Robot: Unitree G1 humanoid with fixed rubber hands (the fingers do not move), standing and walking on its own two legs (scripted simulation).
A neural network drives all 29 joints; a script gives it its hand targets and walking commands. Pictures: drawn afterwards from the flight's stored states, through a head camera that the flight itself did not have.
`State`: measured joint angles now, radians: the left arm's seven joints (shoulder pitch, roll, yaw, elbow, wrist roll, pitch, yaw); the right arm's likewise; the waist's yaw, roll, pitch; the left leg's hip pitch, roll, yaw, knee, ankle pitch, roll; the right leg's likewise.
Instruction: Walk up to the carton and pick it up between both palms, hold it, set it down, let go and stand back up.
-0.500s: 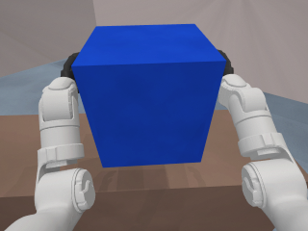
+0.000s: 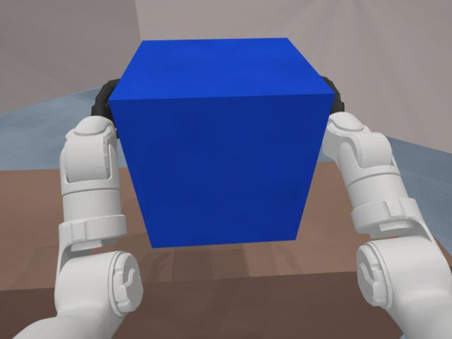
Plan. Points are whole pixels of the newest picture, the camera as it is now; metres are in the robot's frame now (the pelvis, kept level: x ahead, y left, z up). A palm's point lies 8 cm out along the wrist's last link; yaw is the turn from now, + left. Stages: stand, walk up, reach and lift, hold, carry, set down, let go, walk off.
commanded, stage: hold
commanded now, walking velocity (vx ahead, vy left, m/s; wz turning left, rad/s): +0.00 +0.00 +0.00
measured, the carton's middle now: (220, 141) +0.41 +0.00 +0.22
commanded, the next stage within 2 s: none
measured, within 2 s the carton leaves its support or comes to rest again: neither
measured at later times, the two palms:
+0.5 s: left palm (104, 124) +0.37 +0.18 +0.28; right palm (330, 109) +0.37 -0.18 +0.30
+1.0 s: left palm (106, 123) +0.37 +0.18 +0.29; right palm (331, 121) +0.36 -0.18 +0.28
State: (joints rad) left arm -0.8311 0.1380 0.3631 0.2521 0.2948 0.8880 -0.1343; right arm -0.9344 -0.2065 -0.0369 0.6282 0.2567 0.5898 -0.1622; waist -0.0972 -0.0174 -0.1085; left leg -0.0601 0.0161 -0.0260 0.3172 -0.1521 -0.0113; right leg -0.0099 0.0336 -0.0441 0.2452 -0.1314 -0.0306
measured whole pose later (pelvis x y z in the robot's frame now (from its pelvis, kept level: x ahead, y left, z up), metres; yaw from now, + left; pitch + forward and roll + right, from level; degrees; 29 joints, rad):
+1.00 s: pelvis +0.00 +0.00 +0.00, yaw +0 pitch -5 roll -1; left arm -0.85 0.14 0.36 0.27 0.29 0.88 -0.13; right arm -0.94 -0.21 -0.03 0.63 0.26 0.60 -0.16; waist -0.10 -0.01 -0.12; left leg -0.07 0.01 -0.03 0.32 -0.15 -0.01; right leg -0.02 0.04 -0.03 0.24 -0.13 -0.03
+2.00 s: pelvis +0.00 +0.00 +0.00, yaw +0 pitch -6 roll -1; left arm -0.85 0.14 0.37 0.29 0.29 0.88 -0.13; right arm -0.95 -0.21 -0.04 0.64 0.25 0.61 -0.16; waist -0.10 -0.01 -0.12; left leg -0.07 0.01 -0.03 0.32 -0.15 -0.01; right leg -0.02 0.04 -0.03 0.25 -0.13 -0.03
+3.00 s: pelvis +0.00 +0.00 +0.00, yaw +1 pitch -5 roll -1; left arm -0.87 0.15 0.37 0.31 0.29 0.87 -0.14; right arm -0.96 -0.20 -0.05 0.64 0.24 0.61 -0.17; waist -0.10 -0.02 -0.12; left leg -0.08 0.01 -0.04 0.31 -0.15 -0.01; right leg -0.02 0.04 -0.02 0.25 -0.13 -0.03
